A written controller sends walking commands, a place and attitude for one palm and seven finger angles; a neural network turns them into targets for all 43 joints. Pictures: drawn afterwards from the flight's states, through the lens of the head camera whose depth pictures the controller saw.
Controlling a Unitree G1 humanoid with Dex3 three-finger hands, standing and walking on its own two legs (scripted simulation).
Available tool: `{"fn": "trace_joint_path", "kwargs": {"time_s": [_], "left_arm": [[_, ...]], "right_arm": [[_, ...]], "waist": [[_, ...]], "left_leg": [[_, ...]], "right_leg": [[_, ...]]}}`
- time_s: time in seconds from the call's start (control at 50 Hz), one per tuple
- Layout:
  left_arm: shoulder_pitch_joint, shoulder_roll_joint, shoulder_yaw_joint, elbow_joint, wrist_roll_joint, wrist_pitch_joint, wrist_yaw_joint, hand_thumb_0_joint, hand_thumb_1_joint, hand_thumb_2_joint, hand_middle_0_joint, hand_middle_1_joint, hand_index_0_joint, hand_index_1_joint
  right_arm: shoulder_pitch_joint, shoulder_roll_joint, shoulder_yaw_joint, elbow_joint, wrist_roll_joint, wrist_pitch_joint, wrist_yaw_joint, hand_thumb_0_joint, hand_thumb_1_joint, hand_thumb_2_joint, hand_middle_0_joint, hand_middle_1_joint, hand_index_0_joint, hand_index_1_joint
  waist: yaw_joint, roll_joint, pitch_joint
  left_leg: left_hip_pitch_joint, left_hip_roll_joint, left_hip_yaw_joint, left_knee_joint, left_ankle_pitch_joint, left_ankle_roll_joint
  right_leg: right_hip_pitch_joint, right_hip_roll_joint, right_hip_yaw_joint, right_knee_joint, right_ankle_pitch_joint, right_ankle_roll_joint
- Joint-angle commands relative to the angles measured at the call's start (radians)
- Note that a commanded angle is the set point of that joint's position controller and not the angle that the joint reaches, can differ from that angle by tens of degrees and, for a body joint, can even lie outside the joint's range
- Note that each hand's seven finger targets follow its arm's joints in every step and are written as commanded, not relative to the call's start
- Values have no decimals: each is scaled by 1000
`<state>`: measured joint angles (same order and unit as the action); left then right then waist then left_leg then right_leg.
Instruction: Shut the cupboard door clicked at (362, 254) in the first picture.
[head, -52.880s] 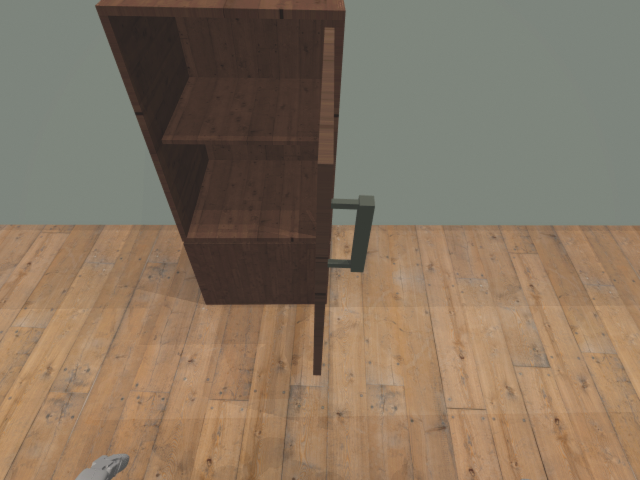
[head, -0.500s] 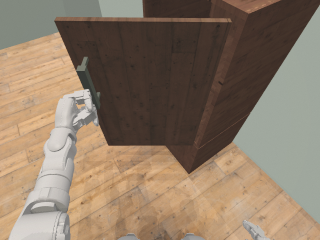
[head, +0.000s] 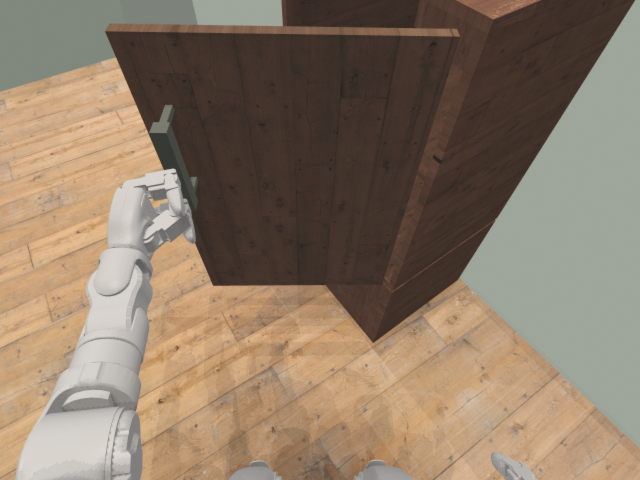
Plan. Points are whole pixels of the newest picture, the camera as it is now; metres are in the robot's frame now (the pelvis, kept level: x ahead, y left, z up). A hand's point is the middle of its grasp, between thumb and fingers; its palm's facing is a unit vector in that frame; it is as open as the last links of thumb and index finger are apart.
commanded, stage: push the door shut along its arc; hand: left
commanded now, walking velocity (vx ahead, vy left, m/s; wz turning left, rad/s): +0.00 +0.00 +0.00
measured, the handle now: (179, 161) +0.53 +0.20 +0.07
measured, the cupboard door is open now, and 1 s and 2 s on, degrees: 55 42 31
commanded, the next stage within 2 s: pull the fist back off the door in 1.86 s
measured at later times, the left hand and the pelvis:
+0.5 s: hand (191, 185) +0.47 +0.17 +0.09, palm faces -0.10 -0.99 -0.01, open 3.2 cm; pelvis +0.00 +0.00 -0.01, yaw +0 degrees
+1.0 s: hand (205, 154) +0.53 +0.17 +0.08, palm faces -0.21 -0.98 +0.00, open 3.2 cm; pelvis -0.01 +0.01 -0.03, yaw -1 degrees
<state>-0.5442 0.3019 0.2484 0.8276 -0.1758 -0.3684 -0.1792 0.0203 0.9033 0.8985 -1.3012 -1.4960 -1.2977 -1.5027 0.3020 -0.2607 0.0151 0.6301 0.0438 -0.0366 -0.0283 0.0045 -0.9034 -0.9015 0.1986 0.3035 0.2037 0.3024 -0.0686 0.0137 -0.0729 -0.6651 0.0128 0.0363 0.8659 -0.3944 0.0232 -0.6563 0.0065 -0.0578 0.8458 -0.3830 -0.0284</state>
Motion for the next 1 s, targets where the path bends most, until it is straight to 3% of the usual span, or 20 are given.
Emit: {"fn": "trace_joint_path", "kwargs": {"time_s": [0.0, 0.08, 0.18, 0.26, 0.28, 0.4, 0.44, 0.48, 0.5, 0.62, 0.64, 0.66, 0.68, 0.72, 0.74, 0.8, 0.84, 0.92, 0.94, 0.98], "left_arm": [[-390, 230, 55, -162, -16, -51, -14, 0, 900, 900, -1300, -1500, -1300, -1500], [-520, 270, 59, -96, -7, -59, -44, 0, 900, 900, -1300, -1500, -1300, -1500], [-641, 257, 31, -35, -9, -82, -86, 0, 900, 900, -1300, -1500, -1300, -1500], [-628, 302, 69, 23, -16, -74, -122, 0, 900, 900, -1300, -1500, -1300, -1500], [-626, 280, 50, 39, -16, -66, -131, 0, 900, 900, -1300, -1500, -1300, -1500], [-696, 349, 87, 83, -11, -49, -159, 0, 900, 900, -1300, -1500, -1300, -1500], [-768, 325, 50, 97, -5, -46, -168, 0, 900, 900, -1300, -1500, -1300, -1500], [-788, 338, 50, 138, 0, -38, -176, 0, 900, 900, -1300, -1500, -1300, -1500], [-808, 361, 66, 143, 2, -37, -178, 0, 900, 900, -1300, -1500, -1300, -1500], [-905, 372, 46, 162, 10, -37, -218, 0, 900, 900, -1300, -1500, -1300, -1500], [-907, 366, 38, 178, 12, -34, -224, 0, 900, 900, -1300, -1500, -1300, -1500], [-927, 379, 45, 185, 12, -30, -228, 0, 900, 900, -1300, -1500, -1300, -1500], [-934, 408, 64, 185, 15, -28, -231, 0, 900, 900, -1300, -1500, -1300, -1500], [-985, 411, 57, 178, 16, -27, -233, 0, 900, 900, -1300, -1500, -1300, -1500], [-990, 383, 33, 203, 20, -19, -235, 0, 900, 900, -1300, -1500, -1300, -1500], [-1048, 431, 57, 228, 26, -11, -230, 0, 900, 900, -1300, -1500, -1300, -1500], [-1088, 425, 37, 257, 42, -1, -230, 0, 900, 900, -1300, -1500, -1300, -1500], [-1145, 451, 38, 278, 57, 12, -242, 0, 900, 900, -1300, -1500, -1300, -1500], [-1150, 417, 10, 289, 59, 19, -249, 0, 900, 900, -1300, -1500, -1300, -1500], [-1176, 439, 18, 309, 67, 31, -257, 0, 900, 900, -1300, -1500, -1300, -1500]], "right_arm": [[55, -156, -55, -103, -4, -29, -9, 0, -900, -900, 200, 300, 200, 300], [62, -155, -47, -91, -2, -21, -14, 0, -900, -900, 200, 300, 200, 300], [80, -162, -49, -74, -5, -26, -16, 0, -900, -900, 200, 300, 200, 300], [108, -174, -52, -68, -7, -21, -14, 0, -900, -900, 200, 300, 200, 300], [110, -171, -51, -71, -6, -18, -11, 0, -900, -900, 200, 300, 200, 300], [147, -183, -53, -65, -7, 2, -13, 0, -900, -900, 200, 300, 200, 300], [149, -184, -52, -55, -6, 2, -13, 0, -900, -900, 200, 300, 200, 300], [161, -189, -50, -49, -7, 3, -13, 0, -900, -900, 200, 300, 200, 300], [167, -194, -50, -48, -10, 3, -15, 0, -900, -900, 200, 300, 200, 300], [195, -204, -51, -30, -14, -4, -11, 0, -900, -900, 200, 300, 200, 300], [196, -204, -49, -30, -15, -4, -8, 0, -900, -900, 200, 300, 200, 300], [202, -207, -49, -24, -16, -3, -9, 0, -900, -900, 200, 300, 200, 300], [207, -212, -49, -25, -17, -3, -9, 0, -900, -900, 200, 300, 200, 300], [216, -213, -48, -22, -16, -2, -11, 0, -900, -900, 200, 300, 200, 300], [215, -210, -47, -21, -17, -3, -10, 0, -900, -900, 200, 300, 200, 300], [233, -219, -41, -16, -19, -6, -13, 0, -900, -900, 200, 300, 200, 300], [237, -220, -40, -7, -18, -9, -12, 0, -900, -900, 200, 300, 200, 300], [260, -228, -38, 2, -24, -18, -13, 0, -900, -900, 200, 300, 200, 300], [261, -224, -38, 3, -26, -20, -11, 0, -900, -900, 200, 300, 200, 300], [272, -229, -35, 10, -31, -21, -10, 0, -900, -900, 200, 300, 200, 300]], "waist": [[4, 30, -348], [-26, -10, -306], [-51, 23, -355], [-37, 29, -430], [-40, 47, -427], [-66, -2, -394], [-95, 16, -359], [-102, 32, -347], [-107, 45, -360], [-128, 105, -472], [-127, 125, -464], [-138, 113, -460], [-132, 109, -467], [-148, 118, -485], [-157, 122, -463], [-174, 111, -433], [-191, 122, -431], [-206, 158, -470], [-212, 162, -478], [-218, 182, -478]], "left_leg": [[165, -14, -47, -116, 181, 2], [110, -14, -47, -102, 149, 6], [147, -10, -63, -76, 166, 4], [149, -10, -66, -56, 232, 2], [149, -12, -63, -52, 240, 3], [87, -9, -60, -34, 242, 14], [79, -6, -66, -33, 193, 15], [69, -5, -72, -29, 167, 14], [74, -6, -72, -20, 171, 16], [126, 2, -96, 14, 215, 11], [125, 2, -97, 18, 210, 9], [123, 6, -100, 22, 212, 11], [108, 5, -101, 27, 210, 11], [122, 8, -107, 36, 228, 13], [118, 8, -109, 37, 209, 12], [82, 8, -115, 46, 182, 17], [74, 13, -120, 51, 161, 15], [104, 19, -133, 71, 193, 13], [108, 17, -133, 80, 196, 14], [110, 21, -140, 89, 203, 11]], "right_leg": [[165, 12, 50, -108, 232, 5], [145, 8, 63, -107, 219, 12], [86, 13, 57, -85, 218, 7], [109, 13, 55, -57, 279, 4], [100, 14, 57, -57, 285, 4], [96, 20, 63, -57, 304, 10], [42, 19, 64, -66, 250, 12], [14, 21, 62, -66, 213, 9], [4, 22, 63, -61, 211, 7], [-57, 25, 55, -29, 210, 5], [-73, 26, 53, -28, 197, 2], [-83, 27, 50, -28, 196, 3], [-74, 28, 53, -24, 194, 3], [-101, 31, 50, -17, 200, 3], [-124, 32, 46, -20, 178, 4], [-145, 36, 42, -17, 148, 2], [-182, 35, 42, -14, 124, 5], [-231, 37, 34, 4, 127, 2], [-244, 38, 33, 6, 127, 1], [-272, 39, 25, 16, 122, -1]]}}
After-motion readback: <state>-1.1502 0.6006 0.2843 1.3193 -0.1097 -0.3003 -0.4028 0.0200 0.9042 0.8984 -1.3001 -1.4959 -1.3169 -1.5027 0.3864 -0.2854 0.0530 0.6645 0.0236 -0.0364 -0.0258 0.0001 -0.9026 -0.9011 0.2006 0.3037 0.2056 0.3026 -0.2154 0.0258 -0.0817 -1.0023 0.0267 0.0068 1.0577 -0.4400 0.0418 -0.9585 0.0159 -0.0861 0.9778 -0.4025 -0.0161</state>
